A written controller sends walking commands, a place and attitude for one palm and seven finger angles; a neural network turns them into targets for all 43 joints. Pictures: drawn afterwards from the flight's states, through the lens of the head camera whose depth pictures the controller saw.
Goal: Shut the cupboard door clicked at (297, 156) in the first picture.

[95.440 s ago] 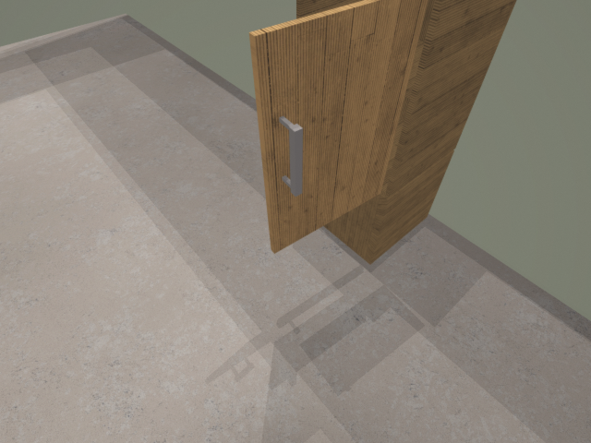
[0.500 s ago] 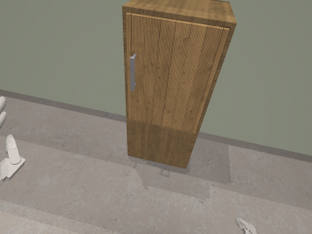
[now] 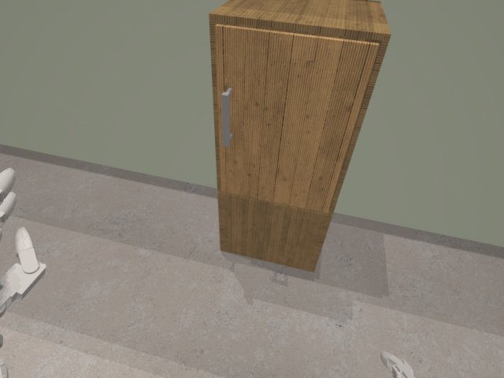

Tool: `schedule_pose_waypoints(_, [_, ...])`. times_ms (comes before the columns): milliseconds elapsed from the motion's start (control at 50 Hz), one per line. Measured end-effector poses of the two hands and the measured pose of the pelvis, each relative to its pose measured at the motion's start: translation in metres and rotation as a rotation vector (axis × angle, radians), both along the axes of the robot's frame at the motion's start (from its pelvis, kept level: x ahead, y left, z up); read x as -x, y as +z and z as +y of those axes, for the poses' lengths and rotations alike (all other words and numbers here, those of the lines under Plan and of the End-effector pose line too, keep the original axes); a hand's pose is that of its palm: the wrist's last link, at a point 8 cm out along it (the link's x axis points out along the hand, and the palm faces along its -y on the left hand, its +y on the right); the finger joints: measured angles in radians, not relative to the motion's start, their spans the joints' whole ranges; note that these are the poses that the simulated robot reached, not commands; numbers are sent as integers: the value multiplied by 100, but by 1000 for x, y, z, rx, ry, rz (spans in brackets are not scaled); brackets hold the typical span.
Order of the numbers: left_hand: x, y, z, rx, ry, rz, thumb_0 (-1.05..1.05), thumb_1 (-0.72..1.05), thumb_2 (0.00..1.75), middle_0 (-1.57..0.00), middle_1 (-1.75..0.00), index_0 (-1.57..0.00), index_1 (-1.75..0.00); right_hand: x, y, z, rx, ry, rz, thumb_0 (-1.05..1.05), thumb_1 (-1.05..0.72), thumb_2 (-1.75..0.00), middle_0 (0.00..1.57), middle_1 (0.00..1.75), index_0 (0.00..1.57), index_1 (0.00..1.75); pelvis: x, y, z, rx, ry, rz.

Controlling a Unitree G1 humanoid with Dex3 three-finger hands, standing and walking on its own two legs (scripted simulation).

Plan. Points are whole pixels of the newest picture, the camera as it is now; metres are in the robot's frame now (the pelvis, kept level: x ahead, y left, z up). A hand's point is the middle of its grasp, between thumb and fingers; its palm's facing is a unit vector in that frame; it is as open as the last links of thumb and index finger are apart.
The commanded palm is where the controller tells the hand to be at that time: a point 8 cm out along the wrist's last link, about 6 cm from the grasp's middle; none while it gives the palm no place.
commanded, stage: let the arm hang, fingers relaxed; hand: left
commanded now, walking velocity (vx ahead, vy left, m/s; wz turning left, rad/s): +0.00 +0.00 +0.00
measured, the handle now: (228, 117) +0.84 +0.12 +0.01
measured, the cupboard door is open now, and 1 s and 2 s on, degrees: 0 0 0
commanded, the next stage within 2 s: look to check the result in 1.14 s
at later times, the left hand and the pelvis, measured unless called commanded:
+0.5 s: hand out of the picture -0.03 +0.21 -0.17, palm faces +0.01 -0.98 -0.18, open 7.2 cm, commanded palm none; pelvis -0.02 +0.02 +0.01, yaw +0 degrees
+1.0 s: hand out of the picture +0.02 +0.24 -0.15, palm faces -0.01 -0.97 -0.26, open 7.4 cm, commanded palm none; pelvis -0.01 +0.03 +0.01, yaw -1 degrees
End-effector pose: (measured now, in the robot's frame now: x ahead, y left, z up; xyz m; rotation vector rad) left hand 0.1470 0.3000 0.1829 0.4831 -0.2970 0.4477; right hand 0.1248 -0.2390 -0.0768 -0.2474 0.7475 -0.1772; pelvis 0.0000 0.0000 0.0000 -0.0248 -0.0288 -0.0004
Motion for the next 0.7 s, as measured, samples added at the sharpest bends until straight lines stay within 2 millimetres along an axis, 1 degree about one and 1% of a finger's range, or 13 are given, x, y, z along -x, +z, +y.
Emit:
schedule_pose_waypoints(40, [-4, 2, 7, 6, 8, -18, 1, 88, 90, -21, -31, -21, -30, -8, 4, 4, 8, 0, -9, 1, -90, -90, 20, 30, 20, 30, -1, 1, 4, -9, -7, -6])
schedule_pose_waypoints(60, [-10, -4, 11, -4, 1, 10, 1, 88, 90, -21, -31, -21, -30, -13, 5, 5, 3, 23, -16, 1, -90, -90, 20, 30, 20, 30, -2, 1, 7, -9, -8, 2])
schedule_pose_waypoints(80, [-19, -19, 15, 2, -11, 90, 1, 89, 90, -21, -31, -20, -30, -18, 2, 6, -3, 50, -11, 1, -90, -90, 20, 30, 20, 30, 0, 0, 10, -11, -5, 11])
schedule_pose_waypoints(120, [-35, -69, 20, 69, -22, 338, 0, 89, 90, -20, -30, -20, -30, -26, -6, 4, -11, 75, 12, 1, -90, -90, 20, 30, 20, 30, 4, -2, 17, -17, -5, 23])
schedule_pose_waypoints(160, [-36, -131, 17, 153, -27, 618, 0, 90, 90, -20, -30, -19, -30, -28, -15, 2, -19, 70, 32, 1, -90, -90, 20, 30, 20, 30, 9, -4, 23, -21, -9, 30])
schedule_pose_waypoints(200, [-20, -190, 5, 235, -38, 874, 0, 90, 90, -19, -30, -19, -30, -24, -21, 2, -27, 57, 61, 1, -90, -90, 20, 30, 20, 30, 13, -5, 25, -23, -13, 30])
schedule_pose_waypoints(240, [8, -238, -14, 318, -55, 1078, 1, 90, 90, -19, -30, -19, -30, -12, -25, 2, -29, 47, 110, 0, -90, -90, 20, 30, 20, 30, 15, -4, 25, -24, -14, 29])
schedule_pose_waypoints(300, [58, -290, -43, 452, -67, 1302, 1, 90, 90, -20, -30, -19, -30, 16, -27, 1, -13, 34, 225, 0, -90, -90, 20, 30, 20, 30, 16, -1, 22, -25, -8, 25])
schedule_pose_waypoints(340, [91, -313, -59, 539, -54, 1414, 1, 91, 90, -20, -30, -20, -30, 38, -27, 0, 2, 19, 313, 0, -90, -90, 20, 30, 20, 30, 17, 1, 20, -21, -4, 20])
schedule_pose_waypoints(420, [140, -326, -52, 607, 52, 1529, 0, 97, 90, -21, -30, -20, -30, 80, -30, 0, 15, -16, 471, 0, -90, -90, 20, 30, 20, 30, 17, 6, 17, -7, 7, 13])
schedule_pose_waypoints(520, [184, -321, -34, 609, 144, 1638, 0, 95, 90, -20, -30, -20, -30, 115, -38, 5, -11, -66, 571, 0, -90, -90, 20, 30, 20, 30, 17, 10, 22, -1, 6, 5])
schedule_pose_waypoints(600, [198, -311, -18, 579, 204, 1671, 0, 93, 90, -20, -30, -20, -30, 129, -46, 12, -45, -90, 597, 0, -90, -90, 20, 30, 20, 30, 17, 12, 26, -4, 0, -1])
schedule_pose_waypoints(700, [193, -302, -2, 535, 236, 1654, 1, 91, 90, -20, -30, -20, -30, 136, -53, 20, -80, -104, 600, 0, -90, -90, 20, 30, 20, 30, 17, 13, 29, -10, -9, -7])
